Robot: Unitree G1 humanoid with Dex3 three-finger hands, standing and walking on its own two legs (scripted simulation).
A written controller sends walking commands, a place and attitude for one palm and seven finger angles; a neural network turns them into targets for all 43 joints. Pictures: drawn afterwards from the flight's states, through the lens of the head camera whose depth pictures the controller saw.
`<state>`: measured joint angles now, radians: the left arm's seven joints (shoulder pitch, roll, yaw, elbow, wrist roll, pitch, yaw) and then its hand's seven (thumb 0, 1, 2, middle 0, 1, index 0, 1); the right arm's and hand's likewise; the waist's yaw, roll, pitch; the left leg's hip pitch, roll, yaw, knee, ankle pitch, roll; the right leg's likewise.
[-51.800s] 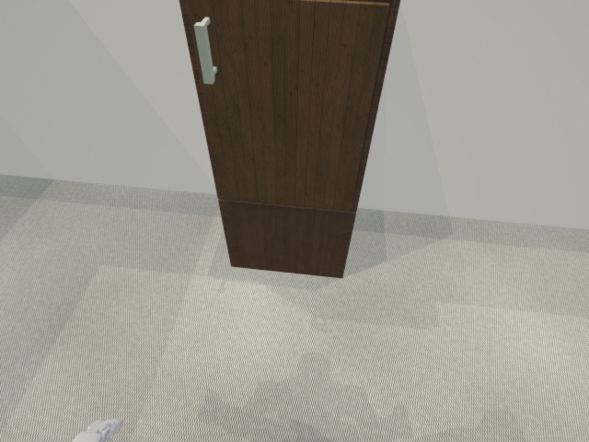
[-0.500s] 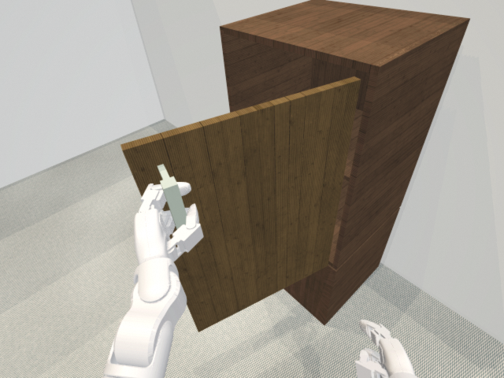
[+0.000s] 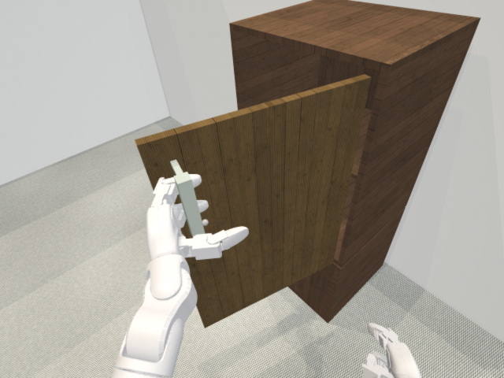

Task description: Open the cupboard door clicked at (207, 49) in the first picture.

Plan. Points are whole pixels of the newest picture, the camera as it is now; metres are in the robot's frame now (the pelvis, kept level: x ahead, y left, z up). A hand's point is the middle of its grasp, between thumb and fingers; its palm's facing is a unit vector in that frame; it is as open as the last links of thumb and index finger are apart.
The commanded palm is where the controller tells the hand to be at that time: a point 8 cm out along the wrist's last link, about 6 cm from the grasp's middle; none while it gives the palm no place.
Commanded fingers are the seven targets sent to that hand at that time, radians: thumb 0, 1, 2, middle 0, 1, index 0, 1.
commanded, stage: open thumb and fingers to let go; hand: left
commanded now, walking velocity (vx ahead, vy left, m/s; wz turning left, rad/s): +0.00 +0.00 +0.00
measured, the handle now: (186, 200) +0.35 +0.14 +0.14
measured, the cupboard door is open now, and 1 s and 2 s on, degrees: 76 74 74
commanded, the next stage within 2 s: slide the hand sideways off the handle in 0.34 s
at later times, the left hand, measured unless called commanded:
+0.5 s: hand (198, 218) +0.31 +0.11 +0.14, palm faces +0.23 -0.97 -0.01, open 15.4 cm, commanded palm +0.27 +0.15 +0.14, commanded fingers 0.00 -0.50 0.30 -0.15 -0.30 -0.15 -0.30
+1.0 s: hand (182, 243) +0.27 +0.12 +0.13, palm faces -0.12 -0.99 -0.03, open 16.4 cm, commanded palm +0.23 +0.19 +0.14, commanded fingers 0.00 -0.50 0.30 -0.15 -0.30 -0.15 -0.30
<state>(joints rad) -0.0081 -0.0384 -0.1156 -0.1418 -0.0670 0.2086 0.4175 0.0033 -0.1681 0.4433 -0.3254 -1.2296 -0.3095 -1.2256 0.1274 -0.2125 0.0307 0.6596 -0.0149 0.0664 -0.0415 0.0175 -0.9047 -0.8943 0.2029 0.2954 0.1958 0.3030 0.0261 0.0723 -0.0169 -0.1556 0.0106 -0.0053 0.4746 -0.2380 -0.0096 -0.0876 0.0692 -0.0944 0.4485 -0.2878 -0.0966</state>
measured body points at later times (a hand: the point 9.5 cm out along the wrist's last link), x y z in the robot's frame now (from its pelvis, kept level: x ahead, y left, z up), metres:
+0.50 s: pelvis -0.01 +0.05 +0.00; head -0.04 +0.04 +0.45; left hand +0.29 +0.16 +0.15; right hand +0.18 -0.14 -0.10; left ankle +0.02 +0.13 -0.74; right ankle -0.02 -0.05 -0.74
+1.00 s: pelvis -0.01 +0.06 +0.00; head -0.05 +0.05 +0.45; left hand +0.27 +0.18 +0.14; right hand +0.17 -0.15 -0.07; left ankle +0.02 +0.13 -0.74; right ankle -0.02 -0.05 -0.74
